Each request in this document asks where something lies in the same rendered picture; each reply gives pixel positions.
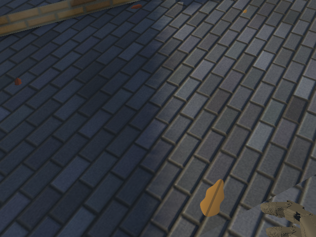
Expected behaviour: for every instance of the right robot hand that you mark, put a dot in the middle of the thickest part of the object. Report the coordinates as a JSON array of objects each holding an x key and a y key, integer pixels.
[{"x": 294, "y": 213}]

